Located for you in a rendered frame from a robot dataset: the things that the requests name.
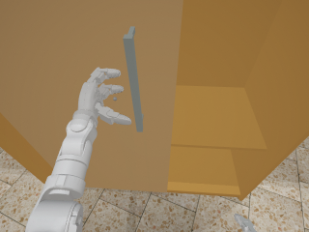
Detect handle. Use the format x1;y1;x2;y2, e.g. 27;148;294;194
123;26;144;132

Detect robot left hand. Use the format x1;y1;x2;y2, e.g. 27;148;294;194
77;67;132;125

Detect robot right hand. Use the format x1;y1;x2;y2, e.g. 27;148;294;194
234;214;257;232

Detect wardrobe door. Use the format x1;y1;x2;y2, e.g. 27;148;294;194
0;113;53;176
0;0;183;193

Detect left robot upper arm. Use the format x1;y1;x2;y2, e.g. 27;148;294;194
27;199;84;232

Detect left robot forearm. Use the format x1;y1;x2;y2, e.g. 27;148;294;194
25;109;98;232

